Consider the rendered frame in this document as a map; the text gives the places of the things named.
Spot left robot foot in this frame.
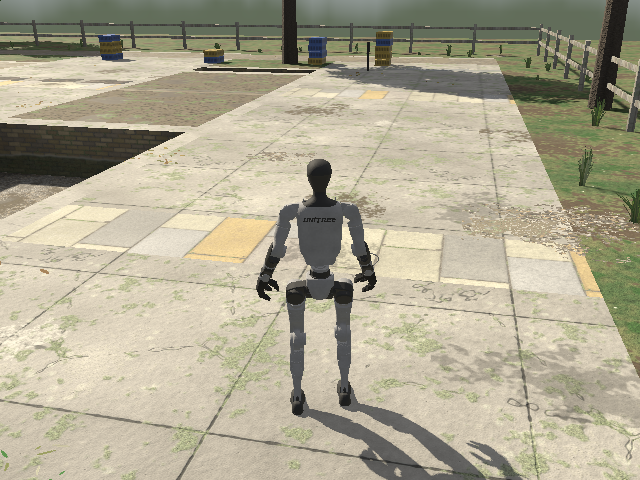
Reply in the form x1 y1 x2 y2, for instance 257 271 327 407
290 389 305 415

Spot right robot forearm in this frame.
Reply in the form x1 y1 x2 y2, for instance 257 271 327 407
356 241 374 276

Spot robot right hand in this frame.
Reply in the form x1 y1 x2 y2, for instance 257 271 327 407
354 272 377 292

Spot robot right shin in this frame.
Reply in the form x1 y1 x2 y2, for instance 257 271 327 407
337 325 351 393

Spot robot left upper arm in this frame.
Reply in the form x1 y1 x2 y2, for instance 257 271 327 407
270 202 299 258

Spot robot left hand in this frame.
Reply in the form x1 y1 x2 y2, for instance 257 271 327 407
256 277 279 301

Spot robot right upper arm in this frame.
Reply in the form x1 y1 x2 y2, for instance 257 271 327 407
340 202 367 257

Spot left robot forearm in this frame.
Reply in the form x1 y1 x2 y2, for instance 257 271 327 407
259 242 280 282

